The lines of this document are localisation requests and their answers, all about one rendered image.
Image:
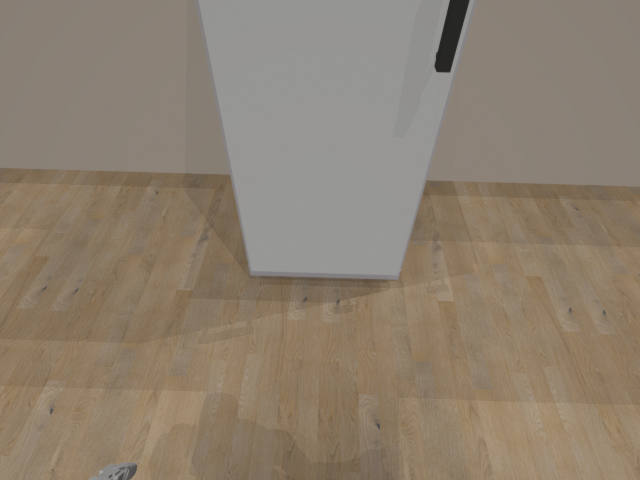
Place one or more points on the fridge door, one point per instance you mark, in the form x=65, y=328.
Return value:
x=330, y=110

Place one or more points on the handle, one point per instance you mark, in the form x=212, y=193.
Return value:
x=450, y=36

